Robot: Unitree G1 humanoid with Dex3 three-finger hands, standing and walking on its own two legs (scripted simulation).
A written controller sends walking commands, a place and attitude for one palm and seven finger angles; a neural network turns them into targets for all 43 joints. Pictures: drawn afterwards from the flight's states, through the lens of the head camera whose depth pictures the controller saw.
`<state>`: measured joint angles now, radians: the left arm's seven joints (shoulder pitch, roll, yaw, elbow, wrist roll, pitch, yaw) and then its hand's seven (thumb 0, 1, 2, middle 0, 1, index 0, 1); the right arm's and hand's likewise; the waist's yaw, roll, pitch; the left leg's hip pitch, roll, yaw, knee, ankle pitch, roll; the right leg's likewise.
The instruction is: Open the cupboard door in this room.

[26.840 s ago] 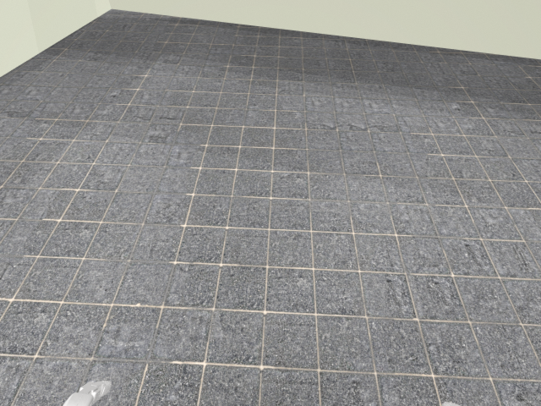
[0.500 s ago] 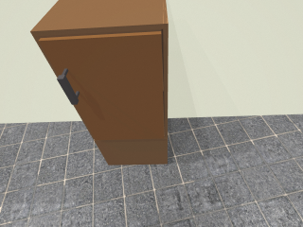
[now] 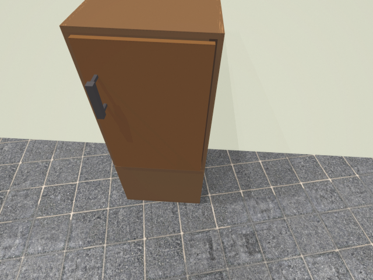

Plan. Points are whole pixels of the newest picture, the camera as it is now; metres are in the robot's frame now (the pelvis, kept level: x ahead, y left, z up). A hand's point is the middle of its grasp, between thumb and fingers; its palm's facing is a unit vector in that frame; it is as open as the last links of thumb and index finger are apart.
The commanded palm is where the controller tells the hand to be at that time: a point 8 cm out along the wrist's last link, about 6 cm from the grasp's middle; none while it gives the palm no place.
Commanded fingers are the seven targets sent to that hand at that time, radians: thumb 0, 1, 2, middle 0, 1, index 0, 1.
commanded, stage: come to a stop and stand still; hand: left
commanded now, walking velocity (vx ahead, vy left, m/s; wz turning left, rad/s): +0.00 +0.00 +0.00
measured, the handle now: (98, 97) +0.60 +0.32 +0.03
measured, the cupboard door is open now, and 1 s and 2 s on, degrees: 0 0 0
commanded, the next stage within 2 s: look again from close up in 0.68 s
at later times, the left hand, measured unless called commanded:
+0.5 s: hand out of the picture +0.01 +0.19 -0.18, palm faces +0.03 -0.99 -0.17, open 7.3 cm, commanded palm none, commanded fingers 0.00 0.90 0.90 -0.20 -0.30 -0.20 -0.30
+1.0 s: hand out of the picture +0.02 +0.22 -0.18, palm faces +0.02 -0.98 -0.21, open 7.3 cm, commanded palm none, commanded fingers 0.00 0.90 0.90 -0.20 -0.30 -0.20 -0.30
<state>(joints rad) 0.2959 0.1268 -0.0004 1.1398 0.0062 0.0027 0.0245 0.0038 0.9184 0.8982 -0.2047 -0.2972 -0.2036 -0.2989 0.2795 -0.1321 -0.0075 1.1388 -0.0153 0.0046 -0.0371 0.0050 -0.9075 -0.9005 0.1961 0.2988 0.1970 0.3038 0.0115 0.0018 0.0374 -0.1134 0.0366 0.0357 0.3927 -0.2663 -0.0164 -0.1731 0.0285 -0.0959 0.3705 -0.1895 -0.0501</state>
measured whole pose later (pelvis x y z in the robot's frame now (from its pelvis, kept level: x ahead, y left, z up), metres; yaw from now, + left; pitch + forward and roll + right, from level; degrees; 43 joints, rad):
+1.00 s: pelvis +0.03 +0.05 -0.01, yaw +0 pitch -1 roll -1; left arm 0.29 0.13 -0.01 1.13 0.01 -0.02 0.05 0.00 0.92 0.90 -0.20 -0.30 -0.20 -0.30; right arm 0.31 -0.16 0.01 1.06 -0.02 -0.03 -0.04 0.01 -0.91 -0.90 0.20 0.30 0.20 0.30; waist 0.00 0.04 0.03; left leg -0.12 -0.04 0.06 0.51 -0.38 0.06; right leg -0.21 -0.05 -0.06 0.54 -0.31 0.02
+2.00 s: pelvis +0.04 +0.05 -0.02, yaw +2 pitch -1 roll +2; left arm 0.25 0.14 0.04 1.00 0.03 -0.03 0.04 0.00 0.91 0.90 -0.21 -0.30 -0.20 -0.30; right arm 0.27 -0.18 -0.03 1.03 -0.02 0.03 -0.02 0.01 -0.91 -0.90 0.20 0.30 0.20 0.30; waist 0.03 0.03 0.07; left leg -0.36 -0.05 0.05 0.99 -0.53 0.01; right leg -0.25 -0.10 -0.11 0.65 -0.38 -0.01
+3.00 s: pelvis +0.04 +0.11 -0.01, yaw +0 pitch -2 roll +0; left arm 0.30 0.16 -0.01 1.03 0.01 -0.01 0.04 0.01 0.93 0.90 -0.21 -0.30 -0.20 -0.30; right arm 0.27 -0.17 0.00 1.03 -0.02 0.01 -0.02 0.01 -0.92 -0.90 0.20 0.30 0.20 0.30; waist -0.01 0.00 0.01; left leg -0.21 0.00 0.04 0.52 -0.27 0.02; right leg -0.17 0.05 -0.07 0.47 -0.28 -0.06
